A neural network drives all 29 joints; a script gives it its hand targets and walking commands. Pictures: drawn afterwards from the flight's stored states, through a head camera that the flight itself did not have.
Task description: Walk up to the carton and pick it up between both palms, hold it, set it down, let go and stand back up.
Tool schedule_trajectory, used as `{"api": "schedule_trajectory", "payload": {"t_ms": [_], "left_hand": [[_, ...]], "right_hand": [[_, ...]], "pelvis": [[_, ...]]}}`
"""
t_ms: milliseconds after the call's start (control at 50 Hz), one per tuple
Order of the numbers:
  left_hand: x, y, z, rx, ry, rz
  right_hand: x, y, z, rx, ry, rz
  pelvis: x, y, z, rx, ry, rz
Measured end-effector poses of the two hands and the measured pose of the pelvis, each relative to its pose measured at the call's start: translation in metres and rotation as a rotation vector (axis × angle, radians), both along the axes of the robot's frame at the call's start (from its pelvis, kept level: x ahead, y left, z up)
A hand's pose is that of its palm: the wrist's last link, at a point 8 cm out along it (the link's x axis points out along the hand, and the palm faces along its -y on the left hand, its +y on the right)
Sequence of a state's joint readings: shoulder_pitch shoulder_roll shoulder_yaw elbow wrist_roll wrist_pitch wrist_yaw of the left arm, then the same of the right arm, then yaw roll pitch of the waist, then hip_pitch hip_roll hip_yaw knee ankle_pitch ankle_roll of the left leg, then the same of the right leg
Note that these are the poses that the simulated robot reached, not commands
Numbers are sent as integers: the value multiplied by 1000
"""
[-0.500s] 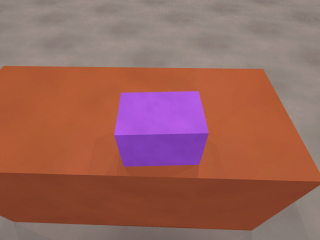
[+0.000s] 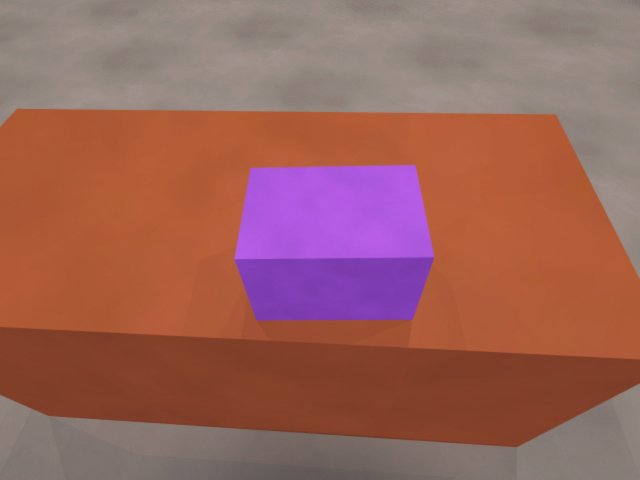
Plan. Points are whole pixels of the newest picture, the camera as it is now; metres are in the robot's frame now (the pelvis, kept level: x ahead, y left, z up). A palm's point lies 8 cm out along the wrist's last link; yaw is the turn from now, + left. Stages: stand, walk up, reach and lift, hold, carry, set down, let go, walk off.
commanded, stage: walk up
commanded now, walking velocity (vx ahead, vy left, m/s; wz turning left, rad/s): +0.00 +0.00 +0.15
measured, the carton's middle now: (333, 245) +0.45 -0.01 -0.02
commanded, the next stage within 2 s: none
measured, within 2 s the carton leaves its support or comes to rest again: neither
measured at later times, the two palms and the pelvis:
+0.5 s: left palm out of the picture -0.03 +0.31 -0.16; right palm out of the picture +0.09 -0.15 -0.14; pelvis +0.02 +0.07 -0.01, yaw +6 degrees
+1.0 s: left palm out of the picture +0.05 +0.25 -0.11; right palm out of the picture +0.05 -0.27 -0.16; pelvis +0.01 -0.01 +0.00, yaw +7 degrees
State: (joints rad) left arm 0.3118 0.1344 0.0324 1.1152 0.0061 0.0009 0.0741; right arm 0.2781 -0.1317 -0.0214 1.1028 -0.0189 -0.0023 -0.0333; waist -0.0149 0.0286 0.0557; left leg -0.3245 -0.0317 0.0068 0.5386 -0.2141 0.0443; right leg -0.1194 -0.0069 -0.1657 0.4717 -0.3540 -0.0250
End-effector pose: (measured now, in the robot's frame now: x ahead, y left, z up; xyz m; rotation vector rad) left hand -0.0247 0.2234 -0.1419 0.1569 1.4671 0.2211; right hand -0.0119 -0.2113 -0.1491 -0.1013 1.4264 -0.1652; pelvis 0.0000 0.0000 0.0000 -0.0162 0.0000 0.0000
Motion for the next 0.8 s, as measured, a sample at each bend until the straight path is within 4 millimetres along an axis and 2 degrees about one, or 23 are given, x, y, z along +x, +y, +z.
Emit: {"api": "schedule_trajectory", "payload": {"t_ms": [100, 200, 280, 340, 460, 500, 540, 600, 660, 720, 800], "left_hand": [[-3, 2, -5, -11, -3, 20], [1, 3, -5, -17, -37, 35], [-7, 32, 8, 60, -50, 88], [-13, 53, 13, 84, -18, 90], [-6, 82, -15, 15, -12, 102], [-3, 89, -19, -11, 10, 92], [5, 95, -16, -32, 16, 90], [33, 105, -6, -44, -44, 80], [66, 110, 1, -36, -135, 59], [86, 107, 4, -28, -191, 42], [99, 91, 7, -26, -213, 15]], "right_hand": [[31, -6, 3, -34, -74, 33], [48, -6, 6, -42, -111, 47], [64, -3, 8, -40, -104, 99], [83, 8, 11, -31, -151, 107], [106, 48, 3, -63, -160, 145], [105, 58, 11, -84, -161, 142], [94, 57, 23, -116, -146, 110], [72, 48, 40, -160, -88, 97], [50, 40, 48, -176, -33, 100], [36, 31, 49, -178, -16, 86], [29, 16, 43, -163, -34, 70]], "pelvis": [[2, 3, -2, 0, -2, 12], [4, 8, -1, 2, -5, 14], [6, 21, 3, 39, -2, 53], [9, 33, 3, 38, 8, 77], [19, 66, -14, 7, 13, 117], [22, 71, -12, 14, 17, 98], [25, 74, -4, -22, 26, 98], [28, 77, 9, -50, 26, 110], [27, 75, 14, -55, 17, 118], [24, 69, 15, -46, 8, 104], [20, 54, 12, -30, 3, 99]]}}
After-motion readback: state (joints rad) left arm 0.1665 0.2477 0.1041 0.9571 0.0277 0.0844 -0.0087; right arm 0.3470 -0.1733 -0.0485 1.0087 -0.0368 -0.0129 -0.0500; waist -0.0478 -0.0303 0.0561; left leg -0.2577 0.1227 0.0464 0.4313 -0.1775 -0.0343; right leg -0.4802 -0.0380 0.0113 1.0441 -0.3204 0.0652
